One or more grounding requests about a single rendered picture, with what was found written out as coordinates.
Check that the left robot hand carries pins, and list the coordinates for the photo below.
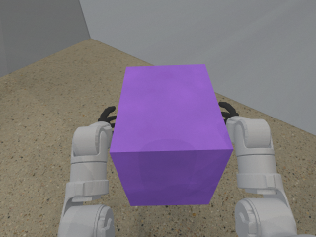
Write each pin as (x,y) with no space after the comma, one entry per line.
(104,116)

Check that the robot right upper arm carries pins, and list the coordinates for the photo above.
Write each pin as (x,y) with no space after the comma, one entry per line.
(264,217)

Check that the carton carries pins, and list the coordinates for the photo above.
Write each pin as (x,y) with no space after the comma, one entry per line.
(170,144)

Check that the right robot hand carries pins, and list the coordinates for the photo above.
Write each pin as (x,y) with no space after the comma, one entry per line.
(230,109)

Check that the robot left upper arm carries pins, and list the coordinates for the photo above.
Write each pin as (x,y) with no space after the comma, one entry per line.
(95,220)

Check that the robot right forearm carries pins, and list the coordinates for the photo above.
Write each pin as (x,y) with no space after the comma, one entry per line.
(254,149)

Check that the robot left forearm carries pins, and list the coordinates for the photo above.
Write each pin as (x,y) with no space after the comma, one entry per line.
(88,170)

